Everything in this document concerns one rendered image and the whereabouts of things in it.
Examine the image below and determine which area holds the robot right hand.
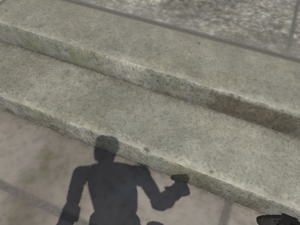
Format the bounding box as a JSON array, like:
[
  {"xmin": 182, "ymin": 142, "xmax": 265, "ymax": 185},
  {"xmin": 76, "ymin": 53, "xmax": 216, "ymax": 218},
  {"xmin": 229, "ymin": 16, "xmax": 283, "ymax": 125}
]
[{"xmin": 256, "ymin": 213, "xmax": 300, "ymax": 225}]

